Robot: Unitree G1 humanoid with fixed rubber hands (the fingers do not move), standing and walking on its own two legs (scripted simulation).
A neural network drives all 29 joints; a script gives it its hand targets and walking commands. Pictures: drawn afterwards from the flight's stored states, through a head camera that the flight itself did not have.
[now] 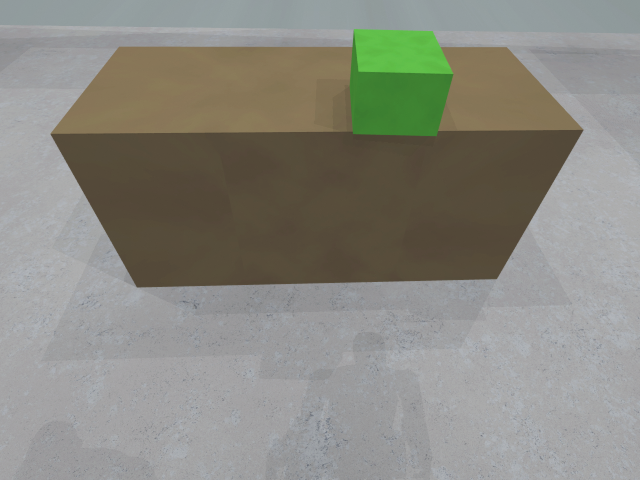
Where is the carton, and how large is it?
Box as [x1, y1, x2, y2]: [350, 29, 452, 135]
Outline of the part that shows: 354,29 350,74 350,98 353,133 436,135 452,77 452,72 432,31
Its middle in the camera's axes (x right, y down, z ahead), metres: +0.20 -0.45 +1.06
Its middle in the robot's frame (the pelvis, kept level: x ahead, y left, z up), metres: +1.11 -0.19 -0.01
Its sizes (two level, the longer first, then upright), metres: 0.276 0.223 0.166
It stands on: a pedestal, 0.68 m high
